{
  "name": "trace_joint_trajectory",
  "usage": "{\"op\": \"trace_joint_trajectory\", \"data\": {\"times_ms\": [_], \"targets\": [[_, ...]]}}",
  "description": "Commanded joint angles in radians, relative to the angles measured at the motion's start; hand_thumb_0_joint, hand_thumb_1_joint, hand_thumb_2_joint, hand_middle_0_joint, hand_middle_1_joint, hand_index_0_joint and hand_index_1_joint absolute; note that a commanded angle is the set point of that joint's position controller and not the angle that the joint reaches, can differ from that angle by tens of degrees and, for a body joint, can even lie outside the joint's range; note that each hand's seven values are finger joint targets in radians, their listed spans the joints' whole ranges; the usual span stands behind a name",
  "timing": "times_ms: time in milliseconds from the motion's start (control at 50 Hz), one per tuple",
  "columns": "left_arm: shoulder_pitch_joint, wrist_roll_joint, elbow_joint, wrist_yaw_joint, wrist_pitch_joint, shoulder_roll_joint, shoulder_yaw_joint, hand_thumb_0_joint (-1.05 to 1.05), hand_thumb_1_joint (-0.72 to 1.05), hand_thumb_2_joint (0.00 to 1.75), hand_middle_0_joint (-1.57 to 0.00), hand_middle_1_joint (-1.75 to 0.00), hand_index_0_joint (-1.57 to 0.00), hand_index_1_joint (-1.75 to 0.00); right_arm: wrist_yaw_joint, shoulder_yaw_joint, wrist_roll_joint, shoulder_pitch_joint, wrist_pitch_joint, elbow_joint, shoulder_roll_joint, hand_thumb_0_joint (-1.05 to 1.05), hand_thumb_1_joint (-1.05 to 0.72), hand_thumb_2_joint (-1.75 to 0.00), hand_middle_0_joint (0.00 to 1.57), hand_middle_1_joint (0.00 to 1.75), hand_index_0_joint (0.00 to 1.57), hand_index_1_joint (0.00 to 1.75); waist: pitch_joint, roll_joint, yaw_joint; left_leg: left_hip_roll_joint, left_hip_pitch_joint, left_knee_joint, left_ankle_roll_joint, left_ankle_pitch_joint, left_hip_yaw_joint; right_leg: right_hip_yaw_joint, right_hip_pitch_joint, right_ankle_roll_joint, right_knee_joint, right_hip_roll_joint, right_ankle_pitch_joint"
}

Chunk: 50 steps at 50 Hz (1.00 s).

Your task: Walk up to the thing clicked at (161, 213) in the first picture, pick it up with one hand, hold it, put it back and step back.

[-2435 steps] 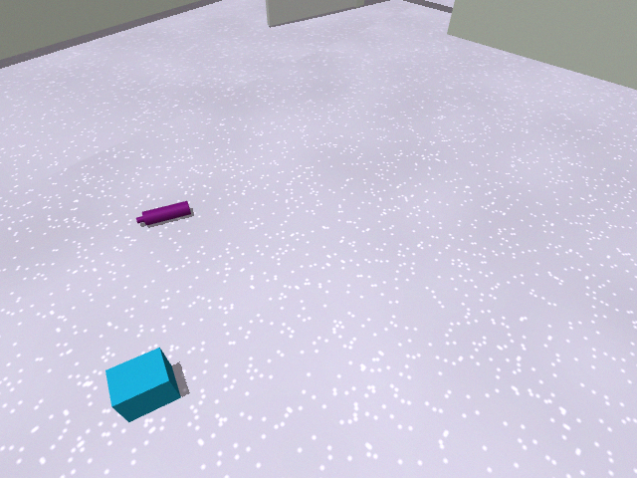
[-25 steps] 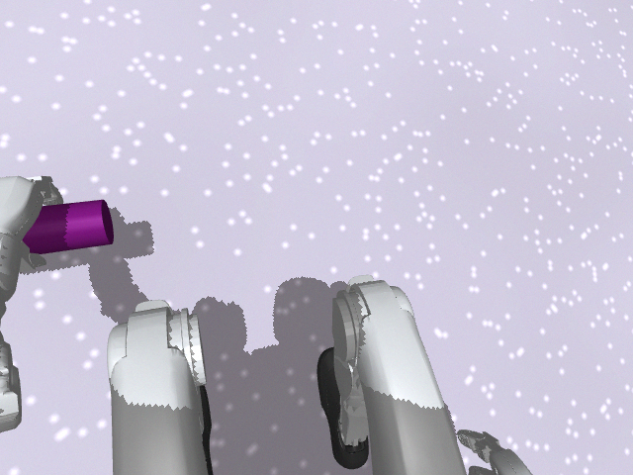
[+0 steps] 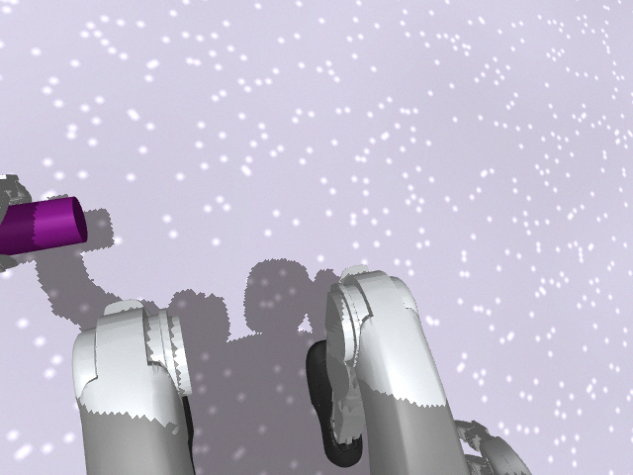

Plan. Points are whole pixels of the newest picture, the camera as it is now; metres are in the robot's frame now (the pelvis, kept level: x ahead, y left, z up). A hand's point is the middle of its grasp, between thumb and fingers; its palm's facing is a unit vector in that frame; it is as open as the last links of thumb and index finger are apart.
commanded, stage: rest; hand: left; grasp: from above
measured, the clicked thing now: out of the picture +0.42 +0.36 -0.23
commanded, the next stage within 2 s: open in 0.96 s
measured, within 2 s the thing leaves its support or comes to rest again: rests again in 1.16 s
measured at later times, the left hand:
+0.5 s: hand (6, 238) +0.42 +0.33 -0.24, palm faces -0.45 -0.16 -0.88, open 9.2 cm
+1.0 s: hand (13, 237) +0.42 +0.33 -0.26, palm faces -0.44 -0.16 -0.89, open 9.2 cm
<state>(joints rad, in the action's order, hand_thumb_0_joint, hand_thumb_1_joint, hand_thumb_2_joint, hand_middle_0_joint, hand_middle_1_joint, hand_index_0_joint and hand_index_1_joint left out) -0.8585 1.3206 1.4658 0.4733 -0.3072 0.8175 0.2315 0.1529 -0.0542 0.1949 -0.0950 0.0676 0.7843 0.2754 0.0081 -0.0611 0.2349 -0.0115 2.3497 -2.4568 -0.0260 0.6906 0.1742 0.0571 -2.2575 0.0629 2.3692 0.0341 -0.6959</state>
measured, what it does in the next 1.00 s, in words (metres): stands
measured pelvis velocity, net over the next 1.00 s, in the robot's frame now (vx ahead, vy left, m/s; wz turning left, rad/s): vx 0.00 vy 0.01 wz -0.07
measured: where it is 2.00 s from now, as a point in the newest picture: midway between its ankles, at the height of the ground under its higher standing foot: (260, 445)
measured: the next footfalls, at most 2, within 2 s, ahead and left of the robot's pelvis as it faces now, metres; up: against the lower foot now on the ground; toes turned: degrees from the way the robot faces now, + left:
none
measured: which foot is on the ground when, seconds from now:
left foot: down 0.00-1.00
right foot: down 0.00-1.00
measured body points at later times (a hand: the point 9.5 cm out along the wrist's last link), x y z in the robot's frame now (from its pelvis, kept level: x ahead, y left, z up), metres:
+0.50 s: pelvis +0.00 +0.00 -0.02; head +0.26 +0.10 +0.33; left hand +0.43 +0.34 -0.19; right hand +0.07 -0.28 -0.11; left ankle +0.07 +0.13 -0.28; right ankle +0.10 -0.13 -0.28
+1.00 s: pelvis +0.00 +0.01 -0.03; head +0.26 +0.11 +0.32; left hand +0.44 +0.33 -0.21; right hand +0.07 -0.27 -0.10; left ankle +0.07 +0.13 -0.28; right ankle +0.10 -0.13 -0.28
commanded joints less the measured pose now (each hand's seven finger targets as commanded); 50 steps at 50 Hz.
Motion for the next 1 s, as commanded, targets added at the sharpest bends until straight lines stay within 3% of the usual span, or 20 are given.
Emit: {"op": "trace_joint_trajectory", "data": {"times_ms": [0, 120, 160, 200, 280, 340, 400, 460, 500, 600, 620, 740, 780, 800, 820, 860, 880, 900, 960, 980], "targets": [[-0.320, -0.024, -0.169, 0.071, 0.008, 0.333, 0.034, 0.00, 0.62, 0.77, -1.00, -0.60, -1.00, -0.60, -0.013, 0.081, 0.005, -0.187, 0.000, -0.003, 0.275, 0.00, -0.89, -0.89, 0.20, 0.30, 0.20, 0.30, -0.730, 0.415, -0.008, 0.001, -0.607, 0.225, 0.039, -0.211, -0.123, 0.118, 0.279, -0.084, -0.199, 0.017, 0.250], [-0.308, -0.015, -0.160, 0.090, 0.003, 0.388, 0.067, 0.00, 0.62, 0.82, -0.99, -0.65, -0.99, -0.65, -0.006, 0.063, 0.020, -0.187, 0.003, 0.011, 0.281, 0.00, -0.88, -0.89, 0.20, 0.30, 0.20, 0.30, -0.727, 0.424, -0.014, 0.001, -0.590, 0.198, 0.039, -0.249, -0.116, 0.128, 0.304, -0.081, -0.173, 0.023, 0.292], [-0.270, -0.022, -0.082, 0.092, 0.007, 0.333, 0.035, 0.00, 0.62, 0.80, -0.99, -0.64, -0.99, -0.64, 0.000, 0.054, 0.023, -0.168, 0.006, 0.001, 0.279, 0.00, -0.89, -0.89, 0.20, 0.30, 0.20, 0.30, -0.684, 0.390, 0.000, 0.001, -0.552, 0.189, 0.041, -0.224, -0.119, 0.125, 0.301, -0.081, -0.181, 0.026, 0.277], [-0.300, -0.020, -0.112, 0.099, -0.002, 0.383, 0.060, 0.00, 0.62, 0.82, -0.98, -0.66, -0.99, -0.65, 0.002, 0.050, 0.029, -0.181, 0.009, 0.009, 0.291, 0.00, -0.88, -0.89, 0.20, 0.30, 0.20, 0.30, -0.687, 0.394, 0.007, -0.001, -0.545, 0.168, 0.044, -0.236, -0.118, 0.128, 0.318, -0.078, -0.178, 0.027, 0.292], [-0.282, -0.023, -0.106, 0.110, -0.003, 0.393, 0.062, 0.00, 0.65, 0.78, -0.99, -0.66, -1.00, -0.65, 0.008, 0.042, 0.035, -0.155, 0.016, 0.005, 0.293, 0.00, -0.88, -0.89, 0.20, 0.30, 0.20, 0.30, -0.693, 0.422, -0.005, -0.005, -0.563, 0.173, 0.035, -0.242, -0.108, 0.139, 0.306, -0.085, -0.156, 0.034, 0.287], [-0.301, -0.015, -0.108, 0.121, -0.010, 0.410, 0.069, 0.00, 0.67, 0.78, -1.00, -0.66, -1.01, -0.65, 0.013, 0.038, 0.048, -0.158, 0.019, 0.000, 0.308, 0.00, -0.88, -0.89, 0.20, 0.30, 0.20, 0.30, -0.676, 0.422, 0.018, -0.006, -0.545, 0.156, 0.035, -0.243, -0.104, 0.153, 0.307, -0.084, -0.148, 0.035, 0.291], [-0.251, -0.017, -0.050, 0.127, -0.007, 0.386, 0.056, 0.00, 0.66, 0.76, -1.00, -0.64, -1.01, -0.63, 0.016, 0.025, 0.047, -0.133, 0.022, -0.004, 0.298, 0.00, -0.88, -0.89, 0.20, 0.30, 0.20, 0.30, -0.661, 0.419, 0.004, -0.006, -0.538, 0.166, 0.036, -0.205, -0.100, 0.151, 0.301, -0.083, -0.150, 0.040, 0.260], [-0.299, -0.009, -0.077, 0.136, -0.011, 0.407, 0.045, 0.00, 0.66, 0.78, -0.99, -0.65, -1.00, -0.64, 0.023, 0.019, 0.056, -0.143, 0.034, 0.004, 0.305, 0.00, -0.89, -0.89, 0.20, 0.30, 0.20, 0.30, -0.660, 0.439, 0.030, -0.011, -0.549, 0.144, 0.033, -0.232, -0.096, 0.156, 0.305, -0.082, -0.134, 0.042, 0.290], [-0.272, -0.020, -0.068, 0.145, -0.008, 0.408, 0.059, 0.00, 0.66, 0.79, -1.01, -0.64, -1.01, -0.63, 0.024, 0.014, 0.054, -0.134, 0.037, 0.000, 0.310, 0.00, -0.88, -0.89, 0.20, 0.30, 0.20, 0.30, -0.666, 0.435, 0.019, -0.011, -0.557, 0.148, 0.034, -0.240, -0.093, 0.158, 0.320, -0.078, -0.140, 0.042, 0.293], [-0.295, -0.010, -0.042, 0.156, -0.008, 0.420, 0.045, 0.00, 0.67, 0.78, -1.01, -0.64, -1.01, -0.63, 0.037, -0.001, 0.068, -0.126, 0.055, -0.001, 0.329, 0.00, -0.88, -0.89, 0.20, 0.30, 0.20, 0.30, -0.612, 0.453, 0.051, -0.014, -0.548, 0.128, 0.028, -0.240, -0.091, 0.172, 0.293, -0.080, -0.124, 0.044, 0.288], [-0.276, -0.015, -0.051, 0.161, -0.009, 0.429, 0.062, 0.00, 0.67, 0.78, -1.01, -0.65, -1.02, -0.64, 0.037, -0.002, 0.066, -0.121, 0.055, 0.003, 0.321, 0.00, -0.88, -0.89, 0.20, 0.30, 0.20, 0.30, -0.633, 0.461, 0.031, -0.014, -0.561, 0.145, 0.027, -0.234, -0.086, 0.172, 0.302, -0.080, -0.125, 0.047, 0.285], [-0.267, -0.011, -0.035, 0.177, -0.011, 0.448, 0.069, 0.00, 0.69, 0.78, -1.01, -0.64, -1.02, -0.63, 0.050, -0.014, 0.077, -0.119, 0.071, -0.002, 0.336, 0.00, -0.88, -0.89, 0.20, 0.30, 0.20, 0.30, -0.625, 0.461, 0.045, -0.017, -0.542, 0.130, 0.028, -0.252, -0.081, 0.184, 0.328, -0.075, -0.117, 0.051, 0.313], [-0.279, -0.006, 0.014, 0.173, -0.005, 0.424, 0.031, 0.00, 0.68, 0.76, -1.00, -0.64, -1.02, -0.63, 0.057, -0.026, 0.079, -0.113, 0.078, -0.004, 0.334, 0.00, -0.88, -0.89, 0.20, 0.30, 0.20, 0.30, -0.578, 0.454, 0.061, -0.016, -0.517, 0.128, 0.030, -0.215, -0.077, 0.187, 0.298, -0.076, -0.117, 0.052, 0.280], [-0.297, -0.013, 0.004, 0.177, -0.011, 0.447, 0.047, 0.00, 0.67, 0.76, -1.00, -0.63, -1.01, -0.62, 0.057, -0.025, 0.078, -0.105, 0.081, -0.008, 0.343, 0.00, -0.88, -0.89, 0.20, 0.30, 0.20, 0.30, -0.573, 0.445, 0.062, -0.017, -0.511, 0.134, 0.029, -0.198, -0.069, 0.194, 0.286, -0.080, -0.116, 0.053, 0.263], [-0.275, -0.003, 0.030, 0.174, -0.004, 0.432, 0.025, 0.00, 0.65, 0.77, -1.00, -0.64, -1.00, -0.63, 0.059, -0.033, 0.077, -0.114, 0.083, -0.007, 0.339, 0.00, -0.89, -0.89, 0.20, 0.30, 0.20, 0.30, -0.577, 0.446, 0.061, -0.017, -0.525, 0.131, 0.030, -0.201, -0.072, 0.188, 0.297, -0.078, -0.119, 0.054, 0.267], [-0.278, -0.006, 0.012, 0.184, -0.008, 0.484, 0.065, 0.00, 0.64, 0.77, -0.99, -0.63, -0.99, -0.62, 0.058, -0.032, 0.080, -0.106, 0.091, -0.026, 0.356, 0.00, -0.88, -0.89, 0.20, 0.30, 0.20, 0.30, -0.593, 0.425, 0.054, -0.019, -0.506, 0.119, 0.034, -0.214, -0.071, 0.186, 0.329, -0.076, -0.127, 0.055, 0.290], [-0.255, -0.009, 0.039, 0.184, -0.004, 0.442, 0.037, 0.00, 0.63, 0.77, -0.98, -0.63, -0.99, -0.62, 0.060, -0.037, 0.076, -0.105, 0.091, -0.010, 0.342, 0.00, -0.88, -0.89, 0.20, 0.30, 0.20, 0.30, -0.583, 0.424, 0.048, -0.020, -0.498, 0.123, 0.033, -0.205, -0.071, 0.181, 0.329, -0.079, -0.125, 0.057, 0.279], [-0.263, -0.011, 0.030, 0.190, -0.008, 0.461, 0.053, 0.00, 0.63, 0.76, -0.97, -0.63, -0.98, -0.62, 0.062, -0.039, 0.081, -0.100, 0.090, -0.018, 0.345, 0.00, -0.88, -0.89, 0.20, 0.30, 0.20, 0.30, -0.589, 0.430, 0.052, -0.021, -0.490, 0.125, 0.033, -0.214, -0.070, 0.184, 0.343, -0.077, -0.127, 0.060, 0.289], [-0.307, -0.010, 0.055, 0.188, -0.009, 0.453, 0.022, 0.00, 0.62, 0.75, -0.96, -0.64, -0.97, -0.63, 0.065, -0.048, 0.082, -0.101, 0.099, -0.022, 0.350, 0.00, -0.88, -0.89, 0.20, 0.30, 0.20, 0.30, -0.551, 0.416, 0.077, -0.021, -0.470, 0.115, 0.036, -0.176, -0.065, 0.193, 0.307, -0.076, -0.124, 0.060, 0.258], [-0.287, -0.010, 0.064, 0.189, -0.008, 0.451, 0.023, 0.00, 0.62, 0.75, -0.96, -0.64, -0.97, -0.63, 0.065, -0.052, 0.081, -0.102, 0.099, -0.020, 0.351, 0.00, -0.88, -0.89, 0.20, 0.30, 0.20, 0.30, -0.554, 0.422, 0.066, -0.020, -0.482, 0.131, 0.033, -0.180, -0.059, 0.196, 0.308, -0.078, -0.125, 0.060, 0.253]]}}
